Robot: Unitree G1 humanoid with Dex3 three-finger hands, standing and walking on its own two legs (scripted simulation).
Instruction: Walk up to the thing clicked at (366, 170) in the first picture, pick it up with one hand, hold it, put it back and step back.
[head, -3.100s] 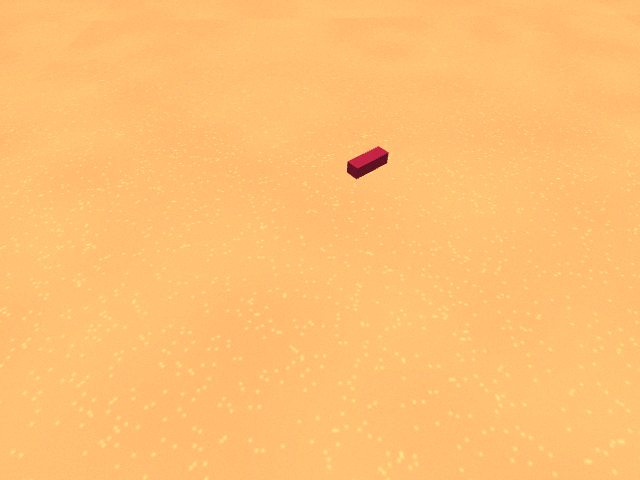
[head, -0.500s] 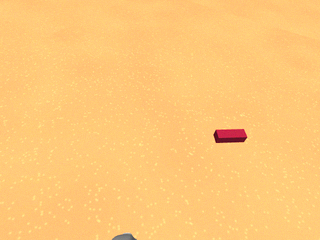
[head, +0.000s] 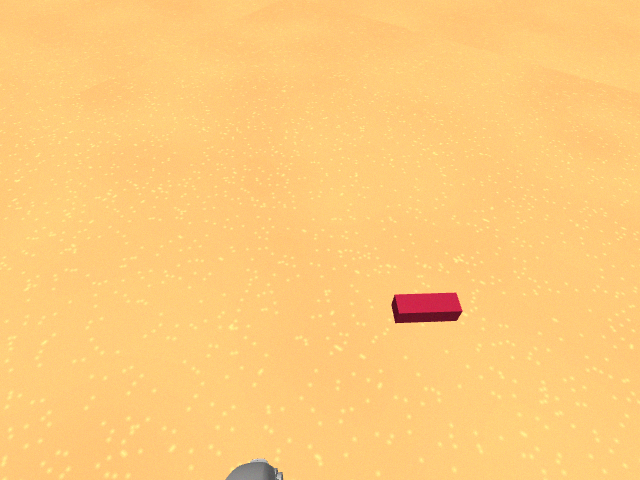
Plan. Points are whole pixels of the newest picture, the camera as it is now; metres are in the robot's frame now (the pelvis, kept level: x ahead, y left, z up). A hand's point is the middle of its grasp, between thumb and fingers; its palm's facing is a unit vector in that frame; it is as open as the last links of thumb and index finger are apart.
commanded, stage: walk up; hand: left
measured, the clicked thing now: (425, 307) +0.79 -0.36 -0.71
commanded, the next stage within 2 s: none
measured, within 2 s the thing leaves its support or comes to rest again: neither
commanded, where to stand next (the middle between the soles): +0.42 -0.56 m, yaw +5 degrees
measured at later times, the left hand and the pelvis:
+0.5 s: hand (268, 443) +0.21 +0.09 -0.15, palm faces -0.03 -0.93 -0.37, open 7.3 cm; pelvis +0.10 -0.21 -0.02, yaw +0 degrees
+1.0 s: hand (386, 404) +0.27 -0.09 -0.15, palm faces -0.06 -0.95 -0.30, open 7.3 cm; pelvis +0.20 -0.37 +0.00, yaw +0 degrees
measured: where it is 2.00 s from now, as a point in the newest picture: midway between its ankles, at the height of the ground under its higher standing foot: (537, 440)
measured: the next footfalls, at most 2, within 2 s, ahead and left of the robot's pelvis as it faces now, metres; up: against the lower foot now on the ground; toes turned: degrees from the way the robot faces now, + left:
left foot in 0.06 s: +0.14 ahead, +0.06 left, +0.00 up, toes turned +7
right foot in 0.44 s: +0.20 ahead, -0.36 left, +0.00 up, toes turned -5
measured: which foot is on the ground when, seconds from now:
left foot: up 0.00-0.04, down 0.06-0.46, up 0.48-0.72, down 0.74-1.00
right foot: down 0.00-0.06, up 0.08-0.42, down 0.44-0.74, up 0.76-1.00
